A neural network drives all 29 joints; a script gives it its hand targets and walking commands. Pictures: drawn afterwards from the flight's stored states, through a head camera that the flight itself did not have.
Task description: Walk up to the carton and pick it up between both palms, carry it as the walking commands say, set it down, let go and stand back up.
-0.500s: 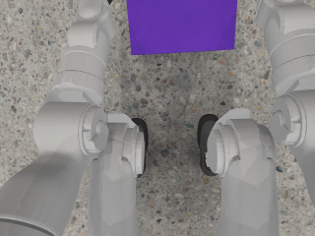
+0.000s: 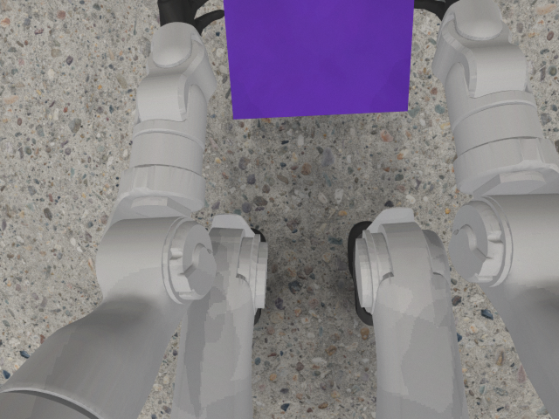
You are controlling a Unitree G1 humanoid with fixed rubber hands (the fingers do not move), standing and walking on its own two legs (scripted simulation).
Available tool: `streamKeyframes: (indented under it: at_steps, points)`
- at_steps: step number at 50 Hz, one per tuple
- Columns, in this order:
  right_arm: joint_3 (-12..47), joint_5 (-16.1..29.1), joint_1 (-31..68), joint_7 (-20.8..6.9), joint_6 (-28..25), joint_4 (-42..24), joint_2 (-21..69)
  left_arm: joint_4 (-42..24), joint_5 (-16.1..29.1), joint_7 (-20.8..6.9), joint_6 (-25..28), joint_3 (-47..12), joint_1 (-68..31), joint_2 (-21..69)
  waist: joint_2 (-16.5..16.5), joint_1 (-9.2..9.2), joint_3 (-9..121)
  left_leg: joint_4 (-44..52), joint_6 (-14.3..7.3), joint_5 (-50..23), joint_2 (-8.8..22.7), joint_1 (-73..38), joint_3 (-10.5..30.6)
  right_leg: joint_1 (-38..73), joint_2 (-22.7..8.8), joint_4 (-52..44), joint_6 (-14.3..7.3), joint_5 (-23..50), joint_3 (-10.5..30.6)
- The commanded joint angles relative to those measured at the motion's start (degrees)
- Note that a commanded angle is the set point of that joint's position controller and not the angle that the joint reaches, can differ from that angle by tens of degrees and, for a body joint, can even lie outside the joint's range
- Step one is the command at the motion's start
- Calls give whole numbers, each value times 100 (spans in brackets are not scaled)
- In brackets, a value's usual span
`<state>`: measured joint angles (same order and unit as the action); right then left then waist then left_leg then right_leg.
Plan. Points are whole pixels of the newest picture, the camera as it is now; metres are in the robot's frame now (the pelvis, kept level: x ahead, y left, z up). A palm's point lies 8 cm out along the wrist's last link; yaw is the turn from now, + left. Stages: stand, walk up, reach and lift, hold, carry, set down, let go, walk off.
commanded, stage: reach and lift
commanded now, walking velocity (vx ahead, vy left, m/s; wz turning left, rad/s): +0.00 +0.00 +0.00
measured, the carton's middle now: (314, 22) +0.56 -0.03 -0.22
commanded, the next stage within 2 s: none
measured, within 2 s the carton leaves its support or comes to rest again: neither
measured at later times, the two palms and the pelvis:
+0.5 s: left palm (149, 14) +0.52 +0.11 -0.04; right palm out of the picture +0.52 -0.18 -0.05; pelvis +0.00 +0.00 +0.05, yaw +0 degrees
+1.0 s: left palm (97, 10) +0.49 +0.12 +0.04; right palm out of the picture +0.50 -0.17 +0.03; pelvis +0.00 +0.00 +0.10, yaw -1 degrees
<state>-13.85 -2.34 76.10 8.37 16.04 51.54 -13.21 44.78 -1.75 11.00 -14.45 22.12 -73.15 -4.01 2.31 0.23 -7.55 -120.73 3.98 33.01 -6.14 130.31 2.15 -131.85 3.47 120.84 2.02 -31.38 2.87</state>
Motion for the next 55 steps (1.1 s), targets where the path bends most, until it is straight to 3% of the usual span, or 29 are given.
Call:
streamKeyframes:
  at_steps: [1,8,16,34,55]
  points:
    - [2144,634,3592,-2049,-259,-1078,5843,-457,533,-1851,-16,-2719,-3712,5662,-422,137,7855,964,-180,-2196,-388,-3547,-746,4256,364,-995,-116,2330,-747]
    - [1913,302,3225,-1975,-212,-847,6055,-197,120,-1943,-99,-2429,-3264,5735,-434,61,7443,1308,-169,-1808,-407,-3109,-759,4115,430,-1373,-83,2001,-706]
    - [1818,209,3341,-1901,-64,-768,6086,-232,90,-1953,-207,-2294,-3449,5711,-444,67,7486,1667,-154,-1311,-424,-3190,-794,4363,454,-1799,-73,1452,-687]
    - [1923,134,2820,-1931,12,-974,6637,-288,-28,-2038,-323,-2447,-2768,6231,-435,24,7920,2246,-106,-1746,-490,-3813,-718,4862,537,-2327,-39,1853,-717]
    - [1761,-43,2227,-1945,61,-732,6885,-118,-186,-2004,-339,-2347,-2240,6432,-410,-2,7419,3095,-72,-1354,-490,-4476,-648,5447,555,-3165,-31,1342,-677]
